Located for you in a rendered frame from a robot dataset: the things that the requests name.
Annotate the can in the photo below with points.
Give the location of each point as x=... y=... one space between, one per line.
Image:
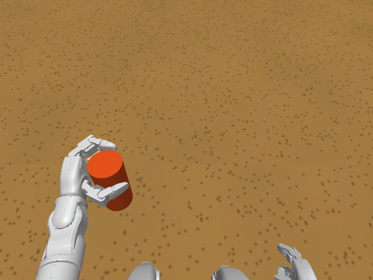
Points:
x=106 y=168

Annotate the left robot hand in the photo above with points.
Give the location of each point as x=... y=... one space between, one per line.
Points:
x=76 y=180

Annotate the left robot arm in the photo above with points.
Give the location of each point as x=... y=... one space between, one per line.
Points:
x=65 y=249

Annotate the right robot hand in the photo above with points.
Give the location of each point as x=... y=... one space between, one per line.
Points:
x=301 y=267

